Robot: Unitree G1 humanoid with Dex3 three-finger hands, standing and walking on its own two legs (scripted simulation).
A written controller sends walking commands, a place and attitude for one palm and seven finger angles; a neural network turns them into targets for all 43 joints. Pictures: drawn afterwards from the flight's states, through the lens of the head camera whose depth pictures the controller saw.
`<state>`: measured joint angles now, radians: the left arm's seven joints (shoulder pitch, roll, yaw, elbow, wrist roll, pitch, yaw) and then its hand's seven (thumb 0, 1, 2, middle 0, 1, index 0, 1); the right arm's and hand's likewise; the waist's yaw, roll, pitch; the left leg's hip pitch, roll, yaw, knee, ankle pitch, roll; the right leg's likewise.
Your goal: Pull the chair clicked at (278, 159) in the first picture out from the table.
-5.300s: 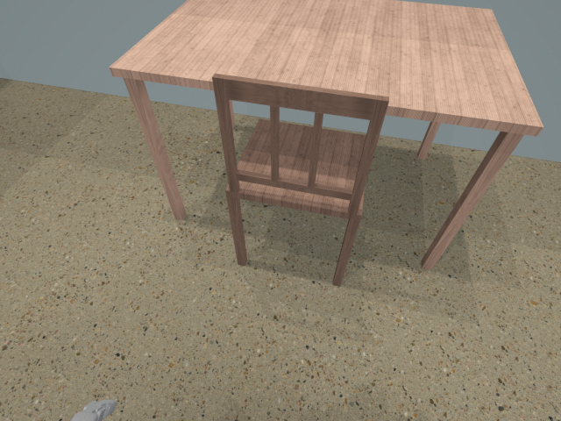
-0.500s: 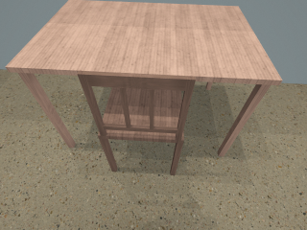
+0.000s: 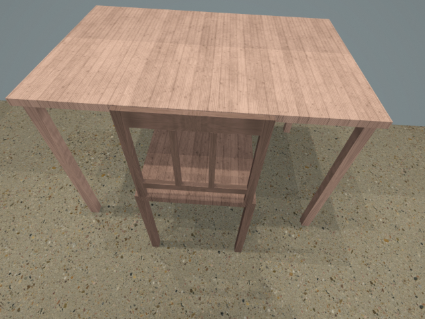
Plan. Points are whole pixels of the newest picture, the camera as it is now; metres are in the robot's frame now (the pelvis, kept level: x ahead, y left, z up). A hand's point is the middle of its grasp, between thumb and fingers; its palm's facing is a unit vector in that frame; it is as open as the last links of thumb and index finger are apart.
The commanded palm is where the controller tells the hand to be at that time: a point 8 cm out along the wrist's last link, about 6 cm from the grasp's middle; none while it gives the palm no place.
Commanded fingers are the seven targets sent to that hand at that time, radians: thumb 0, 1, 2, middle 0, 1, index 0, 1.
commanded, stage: look again from close up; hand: left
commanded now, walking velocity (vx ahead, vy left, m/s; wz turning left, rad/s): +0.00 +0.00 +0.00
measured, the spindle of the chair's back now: (175, 158) +0.55 +0.14 -0.10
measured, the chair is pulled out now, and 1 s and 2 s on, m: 0.00 0.00 0.00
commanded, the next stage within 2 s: shuffle to correct the standing spot in 0.90 s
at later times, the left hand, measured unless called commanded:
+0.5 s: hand out of the picture -0.05 +0.19 -0.17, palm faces +0.01 -0.99 -0.17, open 7.3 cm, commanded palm none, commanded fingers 0.00 0.90 0.90 -0.20 -0.30 -0.20 -0.30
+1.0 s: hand out of the picture -0.06 +0.19 -0.17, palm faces +0.01 -0.98 -0.18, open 7.3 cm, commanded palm none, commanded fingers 0.00 0.90 0.90 -0.20 -0.30 -0.20 -0.30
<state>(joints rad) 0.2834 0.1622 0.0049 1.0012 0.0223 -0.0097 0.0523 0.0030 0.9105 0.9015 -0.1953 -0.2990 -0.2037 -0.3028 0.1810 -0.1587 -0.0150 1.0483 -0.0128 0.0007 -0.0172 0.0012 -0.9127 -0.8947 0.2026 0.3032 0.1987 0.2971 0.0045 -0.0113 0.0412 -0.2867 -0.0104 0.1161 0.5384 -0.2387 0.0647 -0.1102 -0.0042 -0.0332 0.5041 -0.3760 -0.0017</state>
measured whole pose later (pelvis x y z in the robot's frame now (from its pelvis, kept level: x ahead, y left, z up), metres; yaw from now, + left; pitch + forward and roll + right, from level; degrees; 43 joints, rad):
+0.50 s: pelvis -0.01 +0.03 +0.01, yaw -1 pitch -1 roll +0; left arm 0.35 0.14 -0.01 1.11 0.02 0.00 0.05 0.00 0.91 0.90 -0.20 -0.30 -0.20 -0.30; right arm 0.25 -0.15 0.00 1.14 0.00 0.01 -0.02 0.00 -0.91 -0.89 0.20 0.30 0.20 0.30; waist 0.00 -0.02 0.06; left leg -0.23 -0.05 0.14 0.41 -0.16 0.10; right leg -0.09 -0.04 -0.01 0.43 -0.31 0.04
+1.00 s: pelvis -0.02 +0.03 +0.01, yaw -1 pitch -1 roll +0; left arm 0.37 0.12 0.00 1.13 0.03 -0.01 0.05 0.00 0.91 0.90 -0.19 -0.30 -0.20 -0.30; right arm 0.26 -0.14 -0.02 1.15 0.00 0.00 -0.02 0.01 -0.91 -0.89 0.20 0.30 0.20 0.30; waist 0.00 -0.01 0.04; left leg -0.23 -0.07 0.16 0.35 -0.12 0.10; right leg -0.12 -0.06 0.00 0.43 -0.30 0.04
